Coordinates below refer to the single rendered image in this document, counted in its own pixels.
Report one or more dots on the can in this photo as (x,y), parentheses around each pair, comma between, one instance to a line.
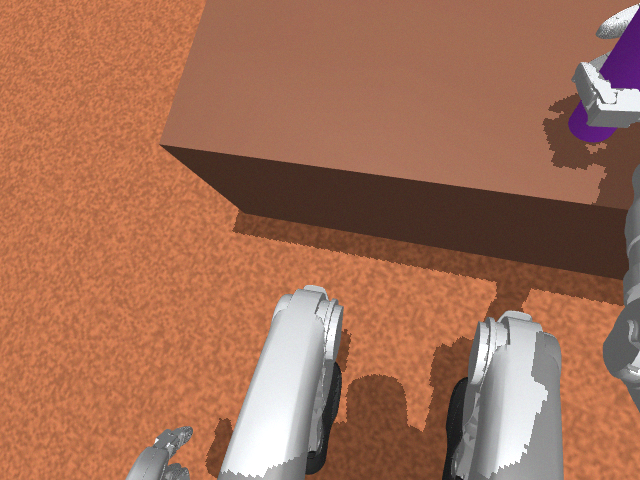
(622,69)

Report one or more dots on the right robot hand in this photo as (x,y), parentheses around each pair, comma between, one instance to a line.
(606,106)

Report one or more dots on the left robot foot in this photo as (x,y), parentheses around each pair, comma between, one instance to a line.
(316,459)

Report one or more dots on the right robot arm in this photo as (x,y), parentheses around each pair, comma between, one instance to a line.
(621,349)

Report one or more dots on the right robot foot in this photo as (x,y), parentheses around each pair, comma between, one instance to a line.
(454,428)

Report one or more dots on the left robot hand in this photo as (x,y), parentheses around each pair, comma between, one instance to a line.
(152,463)

